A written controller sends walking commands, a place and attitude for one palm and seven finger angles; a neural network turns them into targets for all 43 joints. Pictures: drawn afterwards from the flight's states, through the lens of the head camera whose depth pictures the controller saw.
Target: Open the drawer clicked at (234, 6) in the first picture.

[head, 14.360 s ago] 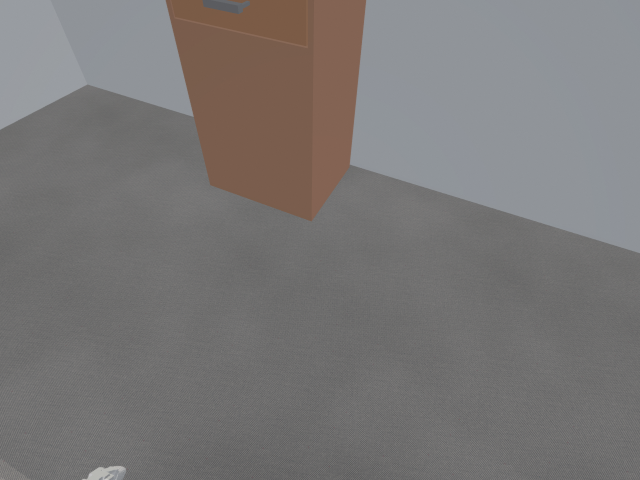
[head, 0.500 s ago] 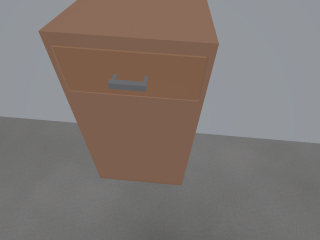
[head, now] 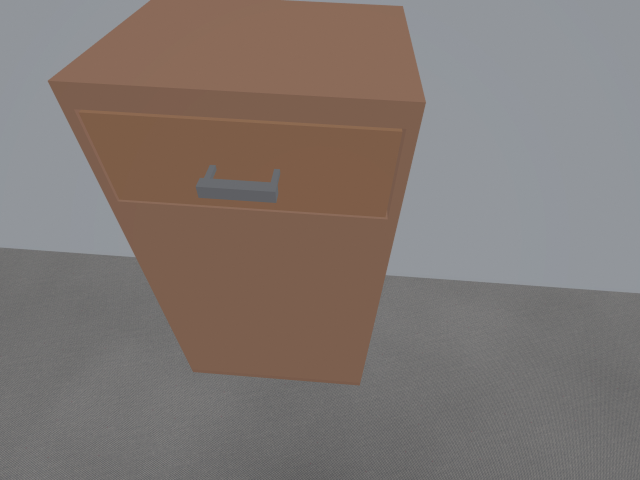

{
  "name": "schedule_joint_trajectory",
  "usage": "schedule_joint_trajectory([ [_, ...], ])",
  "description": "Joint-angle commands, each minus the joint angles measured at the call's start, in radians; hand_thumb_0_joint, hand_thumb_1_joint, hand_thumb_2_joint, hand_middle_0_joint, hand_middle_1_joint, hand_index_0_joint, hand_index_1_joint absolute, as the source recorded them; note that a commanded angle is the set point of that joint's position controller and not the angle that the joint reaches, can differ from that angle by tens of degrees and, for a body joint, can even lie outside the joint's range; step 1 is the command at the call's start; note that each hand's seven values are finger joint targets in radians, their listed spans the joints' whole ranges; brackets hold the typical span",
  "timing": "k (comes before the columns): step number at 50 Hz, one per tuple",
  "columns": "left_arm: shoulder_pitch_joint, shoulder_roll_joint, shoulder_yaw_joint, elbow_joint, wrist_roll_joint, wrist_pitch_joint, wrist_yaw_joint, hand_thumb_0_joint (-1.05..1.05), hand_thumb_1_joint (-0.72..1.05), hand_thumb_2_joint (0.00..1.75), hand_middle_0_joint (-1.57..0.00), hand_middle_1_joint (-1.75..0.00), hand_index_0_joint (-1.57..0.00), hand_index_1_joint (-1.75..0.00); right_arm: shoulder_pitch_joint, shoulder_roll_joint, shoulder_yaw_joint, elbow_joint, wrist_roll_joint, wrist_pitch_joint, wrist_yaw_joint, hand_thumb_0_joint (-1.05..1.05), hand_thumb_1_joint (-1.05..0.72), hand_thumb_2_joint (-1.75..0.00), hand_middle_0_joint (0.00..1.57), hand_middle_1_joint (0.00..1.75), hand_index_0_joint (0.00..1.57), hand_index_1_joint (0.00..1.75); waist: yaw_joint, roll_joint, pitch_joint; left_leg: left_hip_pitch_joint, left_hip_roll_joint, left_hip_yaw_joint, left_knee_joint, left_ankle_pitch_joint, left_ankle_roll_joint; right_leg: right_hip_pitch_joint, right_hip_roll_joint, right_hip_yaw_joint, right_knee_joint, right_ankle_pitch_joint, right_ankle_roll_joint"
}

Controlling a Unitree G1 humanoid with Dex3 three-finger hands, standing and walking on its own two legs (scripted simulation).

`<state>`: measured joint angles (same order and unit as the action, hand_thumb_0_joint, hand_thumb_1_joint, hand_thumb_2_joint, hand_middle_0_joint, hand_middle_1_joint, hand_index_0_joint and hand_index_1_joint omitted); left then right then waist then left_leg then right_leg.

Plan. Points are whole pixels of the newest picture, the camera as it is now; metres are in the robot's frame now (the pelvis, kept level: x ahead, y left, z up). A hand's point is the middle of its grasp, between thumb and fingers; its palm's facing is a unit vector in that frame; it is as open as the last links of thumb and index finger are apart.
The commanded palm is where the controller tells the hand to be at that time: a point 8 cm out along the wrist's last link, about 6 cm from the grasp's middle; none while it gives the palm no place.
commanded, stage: come to a stop and stand still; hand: left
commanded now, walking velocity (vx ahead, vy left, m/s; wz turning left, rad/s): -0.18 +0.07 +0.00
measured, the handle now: (240, 181) +0.54 +0.17 +0.08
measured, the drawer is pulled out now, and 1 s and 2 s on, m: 0.00 0.00 0.00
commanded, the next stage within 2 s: look again from close up in 0.78 s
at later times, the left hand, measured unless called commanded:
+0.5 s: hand out of the picture +0.00 +0.18 -0.18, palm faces +0.04 -0.98 -0.20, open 7.3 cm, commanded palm none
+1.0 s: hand out of the picture -0.05 +0.18 -0.18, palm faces +0.04 -0.98 -0.20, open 7.4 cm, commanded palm none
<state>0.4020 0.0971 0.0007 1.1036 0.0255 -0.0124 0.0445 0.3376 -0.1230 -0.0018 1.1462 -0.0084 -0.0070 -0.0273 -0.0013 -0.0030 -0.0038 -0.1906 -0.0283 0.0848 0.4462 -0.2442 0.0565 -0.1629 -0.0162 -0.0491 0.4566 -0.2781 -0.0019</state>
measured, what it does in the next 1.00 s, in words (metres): stands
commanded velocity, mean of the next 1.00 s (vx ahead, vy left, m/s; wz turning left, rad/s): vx -0.02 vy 0.02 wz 0.00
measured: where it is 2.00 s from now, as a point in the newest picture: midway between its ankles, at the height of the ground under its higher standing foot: outside the picture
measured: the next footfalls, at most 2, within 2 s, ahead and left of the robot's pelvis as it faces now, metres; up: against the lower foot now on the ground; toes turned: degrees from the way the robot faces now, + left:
none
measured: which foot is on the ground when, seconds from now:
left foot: down 0.00-1.00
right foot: down 0.00-1.00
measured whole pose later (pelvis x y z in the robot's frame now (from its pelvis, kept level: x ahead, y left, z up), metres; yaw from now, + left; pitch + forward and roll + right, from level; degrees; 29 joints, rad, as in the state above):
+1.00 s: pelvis -0.02 +0.01 -0.01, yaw +2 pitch +0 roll +0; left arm 0.38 0.16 -0.01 1.04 0.03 0.00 0.04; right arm 0.32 -0.16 -0.01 1.02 -0.02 0.00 -0.02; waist -0.01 -0.01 0.00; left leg -0.28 -0.05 0.06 0.52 -0.24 0.07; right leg -0.23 -0.04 -0.08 0.52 -0.28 0.01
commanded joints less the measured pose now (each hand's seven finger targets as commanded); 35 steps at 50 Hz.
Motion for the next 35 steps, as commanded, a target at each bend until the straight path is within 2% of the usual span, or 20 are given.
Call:
schedule_joint_trajectory([
  [1, 0.098, 0.085, 0.0, -0.02, -0.015, -0.024, 0.016, 0.0, 0.9, 0.9, -0.2, -0.3, -0.2, -0.3, 0.051, -0.069, -0.006, -0.025, 0.01, -0.02, -0.016, 0.0, -0.9, -0.9, 0.2, 0.3, 0.2, 0.3, 0.001, -0.045, 0.043, 0.021, 0.127, -0.109, -0.061, 0.345, -0.016, 0.032, -0.118, 0.101, -0.063, 0.518, -0.021],
  [3, 0.091, 0.107, 0.01, -0.04, -0.013, -0.018, 0.022, 0.0, 0.9, 0.9, -0.2, -0.3, -0.2, -0.3, 0.045, -0.077, -0.014, -0.04, 0.01, -0.012, -0.016, 0.0, -0.9, -0.9, 0.2, 0.3, 0.2, 0.3, 0.003, -0.028, 0.024, 0.026, 0.125, -0.096, -0.029, 0.388, -0.021, 0.039, -0.134, 0.104, -0.027, 0.611, -0.025],
  [5, 0.081, 0.125, 0.022, -0.059, -0.013, -0.011, 0.024, 0.0, 0.9, 0.9, -0.2, -0.3, -0.2, -0.3, 0.032, -0.086, -0.022, -0.056, 0.008, 0.001, -0.015, 0.0, -0.9, -0.9, 0.2, 0.3, 0.2, 0.3, 0.006, -0.017, 0.008, 0.015, 0.122, -0.084, 0.003, 0.346, -0.03, 0.041, -0.152, 0.12, -0.01, 0.619, -0.037],
  [8, 0.052, 0.145, 0.032, -0.078, -0.011, -0.003, 0.025, 0.0, 0.9, 0.9, -0.2, -0.3, -0.2, -0.3, 0.012, -0.089, -0.03, -0.077, 0.005, 0.017, -0.011, 0.0, -0.9, -0.9, 0.2, 0.3, 0.2, 0.3, 0.005, -0.055, -0.002, -0.017, 0.105, -0.067, 0.048, 0.258, -0.04, 0.046, -0.188, 0.151, -0.006, 0.644, -0.061],
  [10, 0.02, 0.153, 0.037, -0.089, -0.011, 0.001, 0.024, 0.0, 0.9, 0.9, -0.2, -0.3, -0.2, -0.3, 0.001, -0.087, -0.033, -0.087, 0.003, 0.026, -0.009, 0.0, -0.9, -0.9, 0.2, 0.3, 0.2, 0.3, 0.002, -0.081, 0.006, -0.033, 0.091, -0.061, 0.066, 0.176, -0.048, 0.025, -0.212, 0.174, -0.022, 0.58, -0.083],
  [11, 0.0, 0.156, 0.037, -0.093, -0.011, 0.005, 0.023, 0.0, 0.9, 0.9, -0.2, -0.3, -0.2, -0.3, -0.009, -0.083, -0.034, -0.091, 0.003, 0.03, -0.007, 0.0, -0.9, -0.9, 0.2, 0.3, 0.2, 0.3, 0.0, -0.078, 0.029, -0.033, 0.088, -0.063, 0.066, 0.142, -0.049, -0.01, -0.216, 0.182, -0.042, 0.491, -0.09],
  [13, -0.032, 0.155, 0.035, -0.102, -0.01, 0.008, 0.02, 0.0, 0.9, 0.9, -0.2, -0.3, -0.2, -0.3, -0.016, -0.082, -0.032, -0.094, 0.002, 0.033, -0.004, 0.0, -0.9, -0.9, 0.2, 0.3, 0.2, 0.3, -0.006, -0.06, 0.05, -0.022, 0.093, -0.077, 0.048, 0.116, -0.045, -0.061, -0.2, 0.18, -0.07, 0.323, -0.086],
  [15, -0.057, 0.146, 0.032, -0.108, -0.009, 0.011, 0.015, 0.0, 0.9, 0.9, -0.2, -0.3, -0.2, -0.3, -0.027, -0.091, -0.03, -0.095, -0.001, 0.029, -0.001, 0.0, -0.9, -0.9, 0.2, 0.3, 0.2, 0.3, -0.007, -0.018, 0.083, -0.016, 0.112, -0.109, -0.002, 0.116, -0.033, -0.109, -0.157, 0.151, -0.076, 0.171, -0.064],
  [17, -0.061, 0.139, 0.027, -0.108, -0.006, 0.014, 0.011, 0.0, 0.9, 0.9, -0.2, -0.3, -0.2, -0.3, -0.036, -0.111, -0.027, -0.098, -0.001, 0.022, 0.002, 0.0, -0.9, -0.9, 0.2, 0.3, 0.2, 0.3, 0.003, 0.012, 0.091, -0.049, 0.137, -0.151, -0.057, 0.098, -0.016, -0.089, -0.109, 0.116, -0.07, 0.092, -0.036],
  [18, -0.06, 0.133, 0.025, -0.104, -0.005, 0.015, 0.01, 0.0, 0.9, 0.9, -0.2, -0.3, -0.2, -0.3, -0.045, -0.119, -0.027, -0.1, -0.002, 0.02, 0.003, 0.0, -0.9, -0.9, 0.2, 0.3, 0.2, 0.3, 0.006, 0.035, 0.098, -0.068, 0.142, -0.168, -0.089, 0.047, -0.011, -0.082, -0.097, 0.104, -0.073, 0.052, -0.029],
  [20, -0.059, 0.134, 0.022, -0.099, -0.004, 0.016, 0.006, 0.0, 0.9, 0.9, -0.2, -0.3, -0.2, -0.3, -0.051, -0.131, -0.025, -0.102, -0.003, 0.016, 0.005, 0.0, -0.9, -0.9, 0.2, 0.3, 0.2, 0.3, 0.009, 0.031, 0.1, -0.097, 0.146, -0.186, -0.133, -0.03, -0.009, -0.058, -0.086, 0.092, -0.079, 0.035, -0.023],
  [22, -0.057, 0.133, 0.021, -0.094, -0.002, 0.014, 0.005, 0.0, 0.9, 0.9, -0.2, -0.3, -0.2, -0.3, -0.052, -0.137, -0.025, -0.099, -0.003, 0.012, 0.006, 0.0, -0.9, -0.9, 0.2, 0.3, 0.2, 0.3, 0.012, 0.031, 0.081, -0.094, 0.154, -0.201, -0.166, -0.059, -0.007, -0.036, -0.083, 0.079, -0.075, 0.047, -0.018],
  [26, -0.047, 0.133, 0.017, -0.079, -0.001, 0.012, 0.001, 0.0, 0.9, 0.9, -0.2, -0.3, -0.2, -0.3, -0.053, -0.15, -0.023, -0.093, -0.003, 0.008, 0.009, 0.0, -0.9, -0.9, 0.2, 0.3, 0.2, 0.3, 0.014, 0.03, 0.089, -0.113, 0.158, -0.22, -0.223, -0.145, -0.012, -0.018, -0.079, 0.068, -0.084, 0.04, -0.01],
  [29, -0.032, 0.132, 0.014, -0.068, -0.001, 0.008, 0.0, 0.0, 0.9, 0.9, -0.2, -0.3, -0.2, -0.3, -0.04, -0.15, -0.022, -0.083, -0.002, 0.003, 0.008, 0.0, -0.9, -0.9, 0.2, 0.3, 0.2, 0.3, 0.014, 0.013, 0.076, -0.095, 0.157, -0.222, -0.235, -0.13, -0.012, -0.007, -0.082, 0.064, -0.091, 0.06, -0.007],
  [35, -0.002, 0.117, 0.007, -0.04, -0.003, 0.002, 0.001, 0.0, 0.9, 0.9, -0.2, -0.3, -0.2, -0.3, -0.017, -0.139, -0.016, -0.058, 0.001, 0.001, 0.005, 0.0, -0.9, -0.9, 0.2, 0.3, 0.2, 0.3, 0.008, 0.006, 0.099, -0.075, 0.148, -0.203, -0.232, -0.118, -0.017, -0.029, -0.086, 0.073, -0.117, 0.059, -0.007],
])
